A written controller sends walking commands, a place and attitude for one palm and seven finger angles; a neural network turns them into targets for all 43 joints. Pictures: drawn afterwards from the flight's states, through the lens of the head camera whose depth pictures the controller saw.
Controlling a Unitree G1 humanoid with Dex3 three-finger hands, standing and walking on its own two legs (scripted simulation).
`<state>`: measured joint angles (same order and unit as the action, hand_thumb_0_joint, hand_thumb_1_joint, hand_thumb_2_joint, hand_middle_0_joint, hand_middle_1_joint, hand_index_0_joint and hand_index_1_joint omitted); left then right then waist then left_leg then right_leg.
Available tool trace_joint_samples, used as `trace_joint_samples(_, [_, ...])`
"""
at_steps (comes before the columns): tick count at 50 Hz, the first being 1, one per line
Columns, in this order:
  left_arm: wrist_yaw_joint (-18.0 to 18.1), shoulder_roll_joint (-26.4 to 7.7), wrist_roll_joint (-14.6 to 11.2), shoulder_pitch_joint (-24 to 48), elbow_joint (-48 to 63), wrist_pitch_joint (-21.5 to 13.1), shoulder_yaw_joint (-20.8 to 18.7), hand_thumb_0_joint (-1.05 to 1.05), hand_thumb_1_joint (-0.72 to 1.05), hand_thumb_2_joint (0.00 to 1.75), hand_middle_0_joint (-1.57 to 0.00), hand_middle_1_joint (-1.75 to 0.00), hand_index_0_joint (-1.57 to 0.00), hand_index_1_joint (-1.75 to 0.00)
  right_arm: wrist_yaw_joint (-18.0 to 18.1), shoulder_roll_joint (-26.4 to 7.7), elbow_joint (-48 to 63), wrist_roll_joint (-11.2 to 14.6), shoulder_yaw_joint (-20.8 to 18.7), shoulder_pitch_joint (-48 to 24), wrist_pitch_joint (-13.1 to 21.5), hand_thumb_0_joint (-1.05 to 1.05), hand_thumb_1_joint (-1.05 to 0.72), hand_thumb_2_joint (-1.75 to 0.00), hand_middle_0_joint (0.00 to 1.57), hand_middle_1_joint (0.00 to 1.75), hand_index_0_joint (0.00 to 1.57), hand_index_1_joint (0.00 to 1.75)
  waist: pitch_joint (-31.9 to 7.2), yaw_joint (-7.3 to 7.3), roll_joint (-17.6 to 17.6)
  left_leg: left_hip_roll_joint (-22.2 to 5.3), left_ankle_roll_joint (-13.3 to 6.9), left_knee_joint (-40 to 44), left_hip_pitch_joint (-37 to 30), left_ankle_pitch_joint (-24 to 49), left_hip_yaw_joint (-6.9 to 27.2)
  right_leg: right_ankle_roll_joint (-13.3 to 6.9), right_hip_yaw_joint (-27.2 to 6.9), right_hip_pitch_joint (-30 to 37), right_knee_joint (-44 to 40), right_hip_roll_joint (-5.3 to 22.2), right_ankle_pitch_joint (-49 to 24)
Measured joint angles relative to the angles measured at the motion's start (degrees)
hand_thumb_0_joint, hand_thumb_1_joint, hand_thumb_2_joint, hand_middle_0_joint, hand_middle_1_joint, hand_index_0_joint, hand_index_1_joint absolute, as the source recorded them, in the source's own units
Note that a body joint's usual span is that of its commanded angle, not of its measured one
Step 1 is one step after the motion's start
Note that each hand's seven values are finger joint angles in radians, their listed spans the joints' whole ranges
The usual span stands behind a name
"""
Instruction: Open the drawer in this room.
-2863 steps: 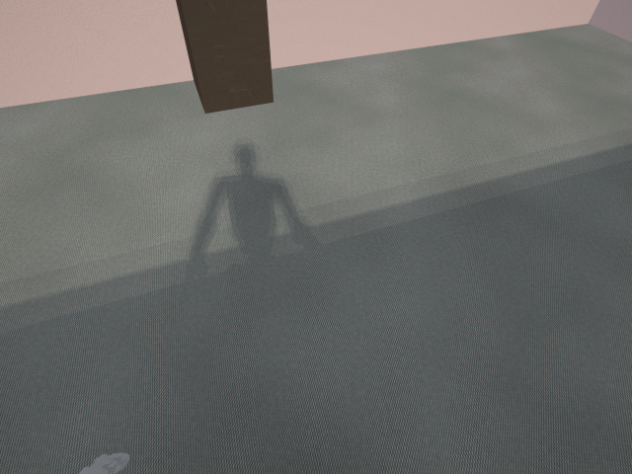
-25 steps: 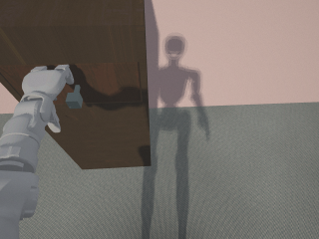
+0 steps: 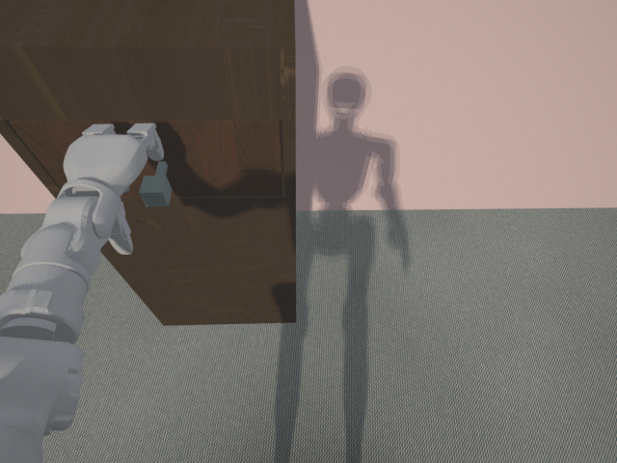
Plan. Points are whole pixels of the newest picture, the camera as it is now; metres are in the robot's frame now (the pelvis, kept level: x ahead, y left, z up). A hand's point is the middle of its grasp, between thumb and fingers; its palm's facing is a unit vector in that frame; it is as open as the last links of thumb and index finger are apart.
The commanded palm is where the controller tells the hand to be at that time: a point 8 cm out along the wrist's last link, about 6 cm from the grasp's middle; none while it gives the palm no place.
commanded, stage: re-aim the fingers above the handle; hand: left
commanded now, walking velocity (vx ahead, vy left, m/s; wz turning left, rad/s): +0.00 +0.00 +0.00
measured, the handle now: (158, 182) +0.52 +0.25 +0.01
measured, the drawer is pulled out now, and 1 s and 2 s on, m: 0.00 0.00 0.00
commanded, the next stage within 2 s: lower the fingers behind the handle in 0.66 s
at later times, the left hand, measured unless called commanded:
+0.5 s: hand (132, 187) +0.46 +0.25 +0.07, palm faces -0.01 -0.01 -1.00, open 13.8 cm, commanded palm +0.44 +0.25 +0.12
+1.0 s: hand (141, 187) +0.47 +0.25 +0.05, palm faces -0.02 -0.02 -1.00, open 13.8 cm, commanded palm +0.45 +0.24 +0.10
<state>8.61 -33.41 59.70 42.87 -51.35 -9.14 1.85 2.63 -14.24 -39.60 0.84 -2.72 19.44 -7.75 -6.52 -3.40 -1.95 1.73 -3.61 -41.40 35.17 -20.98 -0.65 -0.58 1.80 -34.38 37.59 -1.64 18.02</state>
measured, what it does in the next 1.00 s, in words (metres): stands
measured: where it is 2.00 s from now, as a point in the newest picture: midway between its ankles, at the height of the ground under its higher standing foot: outside the picture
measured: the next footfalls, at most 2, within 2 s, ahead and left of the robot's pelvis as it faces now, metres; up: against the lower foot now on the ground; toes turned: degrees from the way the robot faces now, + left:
none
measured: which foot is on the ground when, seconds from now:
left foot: down 0.00-1.00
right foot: down 0.00-1.00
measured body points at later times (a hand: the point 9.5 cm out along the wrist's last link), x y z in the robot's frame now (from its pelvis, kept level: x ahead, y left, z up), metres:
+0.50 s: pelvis +0.00 -0.01 +0.00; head +0.07 -0.01 +0.44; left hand +0.45 +0.24 +0.13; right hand +0.04 -0.28 -0.13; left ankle -0.02 +0.07 -0.72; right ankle -0.01 -0.12 -0.72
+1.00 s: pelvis +0.00 -0.01 +0.00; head +0.09 -0.01 +0.44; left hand +0.47 +0.25 +0.11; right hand +0.02 -0.29 -0.13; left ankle -0.02 +0.07 -0.72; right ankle -0.01 -0.12 -0.72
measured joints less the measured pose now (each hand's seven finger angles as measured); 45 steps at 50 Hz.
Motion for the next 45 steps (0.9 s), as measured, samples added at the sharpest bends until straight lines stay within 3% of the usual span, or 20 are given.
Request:
trace_joint_samples(4, [2.0, 0.6, 0.5, 1.4, -0.5, -0.3, -1.0, 0.00, -0.49, 0.30, -0.32, -1.20, -0.33, -1.20, -0.4, -0.5, 0.2, -0.4, -0.1, -0.8, 0.2, 0.00, -0.91, -0.90, 0.20, 0.30, 0.20, 0.30, -0.1, -0.39, -0.1, 0.0, 0.0, -0.7, 0.9, -0.2, -0.3, 0.0, -0.2, -1.1, 0.9, 0.0, 0.2])
trace_joint_samples(7, [3.4, 0.5, 1.0, 2.0, -2.0, 1.5, -2.0, 0.00, -0.49, 0.30, -0.32, -1.20, -0.32, -1.20, -0.7, -0.8, 0.6, -0.4, 0.0, -1.1, 0.1, 0.00, -0.91, -0.90, 0.20, 0.30, 0.20, 0.30, -0.3, -0.63, -0.4, -0.2, 0.0, -0.8, 1.5, -0.2, -0.8, 0.0, -0.8, -2.0, 1.3, -0.1, 0.2])
trace_joint_samples(13, [2.3, 0.3, 0.7, 0.5, -2.6, 4.9, -2.1, 0.00, -0.49, 0.30, -0.32, -1.20, -0.32, -1.20, -1.0, -0.8, 0.9, -0.2, -0.1, -0.3, -0.4, 0.00, -0.91, -0.90, 0.20, 0.30, 0.20, 0.30, -0.5, -0.09, -1.2, -0.4, 0.1, 0.1, 0.8, 0.0, -1.4, 0.0, -1.3, -1.6, 0.6, -0.4, -0.2])
trace_joint_samples(18, [0.4, 1.1, -0.2, -2.0, 0.4, 3.0, -1.3, 0.00, -0.49, 0.30, -0.32, -1.20, -0.32, -1.20, -0.6, -0.2, 0.4, 0.1, -0.1, 0.4, -0.7, 0.00, -0.91, -0.90, 0.20, 0.30, 0.20, 0.30, -0.5, 0.31, -1.0, -0.4, 0.2, 1.1, -1.0, 0.3, -1.0, -0.2, -1.0, 0.2, -0.3, -0.4, -0.3])
trace_joint_samples(23, [1.7, 1.2, 0.7, -1.1, -0.1, 1.1, -1.2, 0.00, -0.49, 0.30, -0.32, -1.20, -0.32, -1.20, -0.2, -0.2, 0.2, 0.1, 0.3, -0.5, -0.3, 0.00, -0.91, -0.90, 0.20, 0.30, 0.20, 0.30, 0.0, -0.10, -0.3, -0.3, 0.5, 0.8, -1.0, 0.4, -0.4, -0.6, -0.5, 0.3, 0.2, -0.3, -0.1])
trace_joint_samples(29, [3.8, -0.6, 1.5, 1.4, -3.3, 2.9, -2.5, 0.00, -0.49, 0.30, -0.32, -1.20, -0.32, -1.20, 0.0, -0.8, 0.6, 0.0, 0.4, -1.6, 0.4, 0.00, -0.91, -0.90, 0.20, 0.30, 0.20, 0.30, 0.3, -0.55, -0.4, -0.5, 0.7, 0.4, 0.4, 0.7, -0.6, -0.8, -0.6, -1.3, 0.8, -0.5, -0.4])
trace_joint_samples(34, [1.7, -1.7, 0.8, 2.6, -5.6, 4.4, -1.6, 0.00, -0.49, 0.30, -0.32, -1.20, -0.32, -1.20, 0.2, -1.1, 0.6, 0.3, 0.3, -1.1, 0.7, 0.00, -0.91, -0.90, 0.20, 0.30, 0.20, 0.30, 0.3, -0.53, -0.5, -0.6, 0.8, 0.9, 0.5, 0.9, -0.6, -0.8, -0.6, -1.4, 0.3, -0.6, -0.6])
trace_joint_samples(39, [-0.7, -0.9, -0.1, 1.5, -3.6, 1.9, -0.5, -0.01, -0.49, 0.30, -0.32, -1.20, -0.32, -1.20, 0.5, -1.2, 0.2, 0.3, 0.0, 0.0, 0.5, 0.00, -0.91, -0.90, 0.20, 0.30, 0.20, 0.30, 0.1, -0.49, -0.3, -0.7, 0.8, 1.1, 0.0, 0.7, -0.3, -0.9, -0.4, -0.6, -0.2, -0.7, -0.5])
trace_joint_samples(45, [1.7, -0.1, 1.1, 1.5, -3.5, -0.6, -2.0, 0.00, -0.49, 0.30, -0.32, -1.20, -0.32, -1.20, 0.4, -1.1, 0.3, -0.1, 0.1, -0.1, 0.6, 0.00, -0.91, -0.90, 0.20, 0.30, 0.20, 0.30, 0.1, -1.31, 0.1, -0.7, 0.8, -0.3, 1.6, 0.1, -0.5, -0.9, -0.5, -2.4, 1.3, -0.7, 0.1])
